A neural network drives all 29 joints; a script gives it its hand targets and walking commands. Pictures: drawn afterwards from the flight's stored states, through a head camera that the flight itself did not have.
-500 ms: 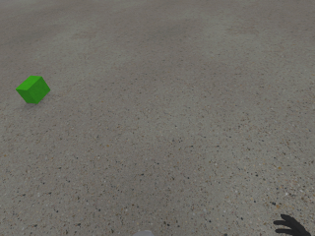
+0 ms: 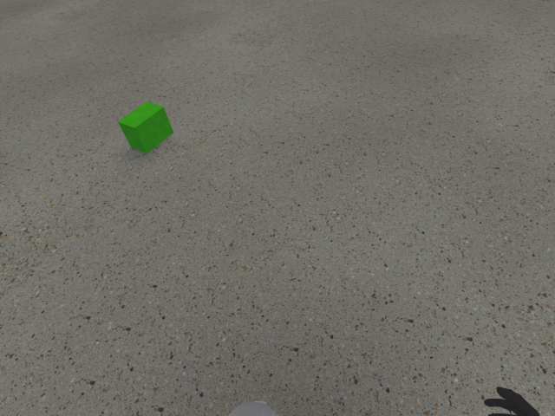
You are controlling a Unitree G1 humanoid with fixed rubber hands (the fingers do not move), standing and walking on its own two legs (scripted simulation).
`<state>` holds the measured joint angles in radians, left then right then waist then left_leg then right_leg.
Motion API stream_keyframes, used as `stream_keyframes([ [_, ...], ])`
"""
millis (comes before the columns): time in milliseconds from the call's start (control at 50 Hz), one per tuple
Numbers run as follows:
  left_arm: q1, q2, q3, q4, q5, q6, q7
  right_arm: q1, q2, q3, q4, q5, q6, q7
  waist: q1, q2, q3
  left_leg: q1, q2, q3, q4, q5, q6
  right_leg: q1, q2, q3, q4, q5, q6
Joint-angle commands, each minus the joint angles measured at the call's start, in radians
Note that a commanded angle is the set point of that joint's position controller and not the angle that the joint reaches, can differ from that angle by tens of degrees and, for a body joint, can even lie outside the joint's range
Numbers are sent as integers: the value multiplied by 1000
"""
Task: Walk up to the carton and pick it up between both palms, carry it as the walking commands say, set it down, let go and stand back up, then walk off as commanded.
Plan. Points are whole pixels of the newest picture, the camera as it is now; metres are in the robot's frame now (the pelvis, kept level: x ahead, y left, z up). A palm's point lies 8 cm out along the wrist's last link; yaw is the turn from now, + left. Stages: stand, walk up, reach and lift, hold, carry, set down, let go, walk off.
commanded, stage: walk up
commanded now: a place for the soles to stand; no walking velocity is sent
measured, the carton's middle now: (146, 127) +1.72 +0.90 -0.66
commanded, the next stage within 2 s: none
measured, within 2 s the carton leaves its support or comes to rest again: neither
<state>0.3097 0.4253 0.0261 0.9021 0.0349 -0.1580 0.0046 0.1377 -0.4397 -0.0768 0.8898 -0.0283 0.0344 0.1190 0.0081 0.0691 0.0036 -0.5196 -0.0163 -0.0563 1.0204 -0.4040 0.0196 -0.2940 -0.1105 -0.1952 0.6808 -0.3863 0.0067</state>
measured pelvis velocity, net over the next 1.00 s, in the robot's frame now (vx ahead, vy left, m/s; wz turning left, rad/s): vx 0.50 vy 0.12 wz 0.32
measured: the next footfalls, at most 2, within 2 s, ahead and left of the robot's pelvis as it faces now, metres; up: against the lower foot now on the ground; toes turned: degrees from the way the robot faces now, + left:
left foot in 0.20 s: +0.26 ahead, +0.15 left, +0.00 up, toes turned +11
right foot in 0.42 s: +0.34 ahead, -0.08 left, +0.00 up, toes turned +3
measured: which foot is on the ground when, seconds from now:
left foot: up 0.00-0.18, down 0.20-0.42, up 0.44-0.72, down 0.74-1.00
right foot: down 0.00-0.20, up 0.22-0.40, down 0.42-0.74, up 0.76-0.98, down 1.00-1.00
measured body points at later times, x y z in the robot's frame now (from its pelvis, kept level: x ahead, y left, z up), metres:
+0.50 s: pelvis +0.26 +0.03 -0.01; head +0.27 +0.01 +0.44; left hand +0.26 +0.37 -0.09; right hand +0.44 -0.26 -0.13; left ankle +0.24 +0.14 -0.68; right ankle +0.30 -0.08 -0.72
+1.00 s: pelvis +0.50 +0.12 -0.01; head +0.52 +0.11 +0.44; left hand +0.48 +0.46 -0.10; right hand +0.70 -0.15 -0.12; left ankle +0.48 +0.23 -0.72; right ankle +0.63 +0.04 -0.72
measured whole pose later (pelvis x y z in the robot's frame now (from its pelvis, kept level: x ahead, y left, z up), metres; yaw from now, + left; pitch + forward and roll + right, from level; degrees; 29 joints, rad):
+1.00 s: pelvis +0.50 +0.12 -0.01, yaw +18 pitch -1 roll +2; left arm 0.27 0.44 0.02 0.93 0.01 -0.13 -0.04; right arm 0.18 -0.43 -0.07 0.88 -0.01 -0.04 0.09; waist -0.03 0.01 0.04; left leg -0.32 -0.01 0.08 0.71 -0.37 0.05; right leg -0.47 -0.11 -0.08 0.72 -0.28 -0.03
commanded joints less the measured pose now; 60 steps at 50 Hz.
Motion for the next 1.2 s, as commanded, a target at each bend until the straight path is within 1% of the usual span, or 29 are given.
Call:
stream_keyframes([
  [0, 31, 344, 115, -62, -9, -17, 34, -243, -199, -48, -136, -8, -69, 4, 60, -102, 39, -418, 128, -32, -1, 18, -26, 369, -373, 375, -422, 127, -229],
  [80, 65, 352, 111, -32, -7, -4, 14, -322, -144, -29, -158, 10, -79, 37, 84, -203, 41, -209, 74, 115, -304, 112, 4, 314, -239, 75, -369, 449, -162],
  [160, -44, 298, 68, -48, -40, 22, 5, 33, -188, -75, -56, -2, -66, 19, -112, -114, -172, 451, -36, 225, -451, 249, 68, 68, -142, -115, -39, 649, -112],
  [180, -14, 245, 47, -51, -42, 21, 4, 197, -229, -99, -15, -14, -64, -3, -177, -30, -258, 732, -13, 126, -397, 182, 132, -153, -100, -113, 235, 602, -77],
  [200, -2, 179, 27, -84, -44, 13, -4, 252, -328, -122, -17, -16, -58, -22, -190, 233, -286, 878, 205, -264, -512, -15, 221, -426, -1, -78, 515, 122, -20],
  [220, -53, 224, 35, -107, -49, 13, -5, 238, -372, -119, -44, 8, -58, -36, -175, 150, -242, 842, 345, -574, -684, -122, 323, -530, 69, 52, 613, -109, -20],
  [240, -116, 296, 47, -107, -46, 15, -3, 212, -361, -114, -53, 43, -59, -41, -170, 4, -199, 778, 370, -585, -696, -56, 322, -538, 13, 142, 610, -102, -40],
  [320, -15, 290, 52, -7, -36, 20, -13, -57, -269, -76, -111, 40, -73, -46, -26, 20, 8, 226, 259, -238, -721, -20, 256, -232, -82, 157, 241, -76, -23],
  [380, 162, 261, 64, 52, -29, 10, -18, -140, -267, -75, -129, 22, -78, -25, 75, 49, -48, 24, 194, -133, -539, -22, 213, 106, -1, 95, -71, 48, -29],
  [400, 303, 283, 84, 104, -19, 7, -9, -177, -225, -67, -151, 16, -73, -23, 152, -56, -112, -103, 97, -47, -346, -81, 151, 329, 58, 53, -130, 134, -35],
  [420, 391, 380, 124, 116, 2, 5, 7, -205, -118, -34, -165, 12, -79, -23, 225, -335, -91, -368, -65, 21, -51, -181, 90, 455, -150, 344, -284, -106, -64],
  [440, 276, 467, 136, 34, 7, -2, 19, -235, -127, -28, -199, 4, -84, -35, 183, -357, -22, -532, -70, -30, 120, -106, 34, 387, -412, 814, -531, -530, -206],
  [460, 113, 438, 116, -28, -12, -5, 15, -247, -189, -44, -173, 0, -90, -43, 106, -238, 64, -539, 29, -113, 166, -94, 4, 334, -474, 868, -541, -489, -309],
  [500, 38, 359, 105, -63, -18, -11, 23, -194, -215, -49, -127, -3, -105, -32, 56, -83, 59, -497, 91, -72, 118, -26, -9, 344, -412, 603, -411, -102, -291],
  [620, 7, 365, 100, -52, -11, -6, 0, -233, -154, -38, -135, 16, -99, 19, 37, -261, 52, -95, 77, 145, -322, 139, -5, 177, -208, 102, -372, 315, -180],
  [660, -40, 342, 80, -61, -25, 6, -7, -89, -150, -57, -83, 17, -93, 19, -47, -214, -19, 247, -1, 238, -375, 255, 14, 7, -179, 38, -294, 393, -167],
  [700, -22, 283, 55, -61, -42, 17, -4, 110, -194, -79, -31, 0, -85, -6, -134, -78, -151, 531, -44, 223, -398, 211, 73, -63, -115, -55, 48, 598, -123],
  [720, 0, 218, 32, -82, -51, 18, -5, 257, -270, -107, -9, -18, -83, -26, -195, 92, -241, 751, 112, -90, -457, 28, 175, -288, -51, -60, 410, 512, -64],
  [740, -31, 173, 20, -114, -53, 18, -7, 264, -341, -117, -27, -4, -85, -41, -173, 213, -219, 775, 319, -470, -631, -143, 267, -476, 54, 43, 575, -71, -38],
  [760, -85, 246, 29, -116, -47, 23, -7, 232, -350, -113, -39, 28, -89, -53, -167, 28, -151, 713, 386, -565, -731, -220, 291, -526, 20, 142, 613, -98, -64],
  [800, -54, 277, 34, -90, -43, 28, -8, 103, -333, -106, -81, 45, -93, -59, -100, 3, -67, 511, 378, -514, -752, -165, 293, -480, -43, 194, 580, -11, -58],
  [840, 12, 301, 50, -17, -38, 29, -19, -14, -270, -79, -92, 48, -100, -60, -36, 13, -24, 281, 288, -272, -736, -127, 235, -293, -63, 188, 385, -17, -39],
  [920, 24, 262, 58, -14, -30, 25, -30, -8, -252, -69, -84, 18, -108, -45, -36, 86, -17, 183, 271, -177, -687, -42, 248, -158, -24, 141, 86, -7, -32],
  [980, 203, 274, 91, 67, -21, 12, -25, -136, -194, -52, -119, 11, -97, -33, 111, -59, -54, -164, 145, -15, -414, -244, 149, 289, 48, 85, -61, 150, -53],
  [1000, 314, 369, 128, 83, -13, 11, -7, -154, -128, -32, -144, 12, -99, -33, 177, -294, -53, -367, 39, 82, -127, -255, 86, 428, -94, 341, -232, -173, -108],
  [1020, 273, 453, 140, 33, -2, 1, 2, -176, -120, -20, -167, 14, -105, -42, 167, -367, -25, -529, -47, 32, 93, -131, 39, 428, -357, 868, -491, -606, -236],
  [1040, 151, 434, 126, -25, -19, 1, 8, -191, -196, -45, -153, 11, -107, -52, 104, -221, 13, -495, 42, -73, 163, -120, 4, 372, -427, 926, -503, -516, -320],
  [1100, 41, 342, 108, -63, -23, -2, 13, -103, -220, -46, -98, 12, -117, -46, 45, -126, 39, -403, 147, -54, 93, -21, -18, 262, -335, 592, -390, -113, -290],
  [1180, 5, 359, 104, -62, -14, -9, -2, -118, -189, -44, -104, 13, -107, -17, 26, -240, 26, -159, 139, 33, -154, 36, -11, 107, -275, 331, -364, 187, -265],
])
